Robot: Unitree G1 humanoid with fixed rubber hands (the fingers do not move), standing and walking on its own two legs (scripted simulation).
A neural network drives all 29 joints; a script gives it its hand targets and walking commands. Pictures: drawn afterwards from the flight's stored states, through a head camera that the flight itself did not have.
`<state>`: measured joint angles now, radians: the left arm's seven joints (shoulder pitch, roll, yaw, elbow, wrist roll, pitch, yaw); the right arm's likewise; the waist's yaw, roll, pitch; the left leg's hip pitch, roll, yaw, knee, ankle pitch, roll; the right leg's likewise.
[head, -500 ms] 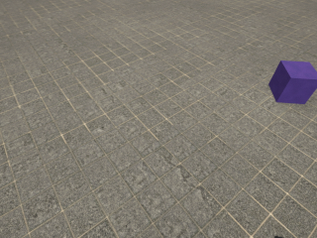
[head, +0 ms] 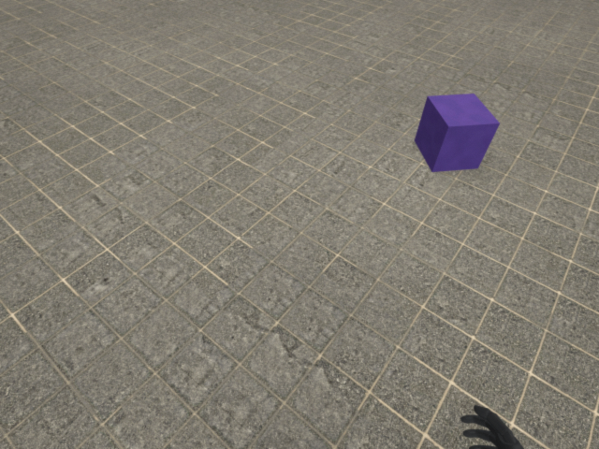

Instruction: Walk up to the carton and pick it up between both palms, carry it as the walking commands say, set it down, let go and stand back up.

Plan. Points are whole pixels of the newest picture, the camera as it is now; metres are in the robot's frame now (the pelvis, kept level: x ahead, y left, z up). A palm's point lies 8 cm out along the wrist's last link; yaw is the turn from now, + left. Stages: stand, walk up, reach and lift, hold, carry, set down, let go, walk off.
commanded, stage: walk up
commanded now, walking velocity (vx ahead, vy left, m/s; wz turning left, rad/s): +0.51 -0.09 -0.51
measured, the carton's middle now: (453, 132) +1.76 -0.72 -0.64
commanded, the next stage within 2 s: none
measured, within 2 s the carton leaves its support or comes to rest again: neither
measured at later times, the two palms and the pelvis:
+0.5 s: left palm (265, 286) +0.45 +0.11 -0.14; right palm out of the picture +0.03 -0.29 -0.11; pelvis +0.21 -0.06 -0.02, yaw -11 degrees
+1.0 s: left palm (268, 291) +0.44 +0.10 -0.14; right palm (518, 222) +0.61 -0.41 -0.09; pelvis +0.46 -0.15 -0.01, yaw -18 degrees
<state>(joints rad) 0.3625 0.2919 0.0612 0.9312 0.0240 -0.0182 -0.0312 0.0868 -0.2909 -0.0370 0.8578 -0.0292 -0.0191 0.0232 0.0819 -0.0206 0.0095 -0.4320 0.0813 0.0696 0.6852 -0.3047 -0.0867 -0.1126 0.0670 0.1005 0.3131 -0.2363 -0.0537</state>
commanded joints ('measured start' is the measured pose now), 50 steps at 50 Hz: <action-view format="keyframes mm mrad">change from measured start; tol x32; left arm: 1 -22 171 35 -48 -5 -13 0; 22 -406 -10 1 -156 -15 50 -94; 29 182 283 74 12 2 -6 4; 50 114 92 28 70 -21 -63 34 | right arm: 1 -71 -56 -9 -83 9 -29 -6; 5 447 -320 -84 61 -26 -25 -82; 50 -82 -6 -30 -52 12 -28 7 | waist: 1 -20 -107 24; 5 -228 287 -113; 26 -36 246 -14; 29 91 -330 -284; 50 -50 -91 62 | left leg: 1 14 -10 9 -116 16 -2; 6 605 542 -670 -490 -228 172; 12 389 263 -75 -369 629 94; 26 422 246 138 -167 723 125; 30 -278 46 -81 686 -263 99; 50 138 -24 61 -157 141 47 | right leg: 1 -18 -245 273 -114 -94 -112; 6 -653 -69 24 835 -264 53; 12 -584 -130 -51 955 42 102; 27 87 -24 -255 195 -27 -4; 29 378 -452 487 -83 -250 -128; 50 24 -265 50 -32 386 -67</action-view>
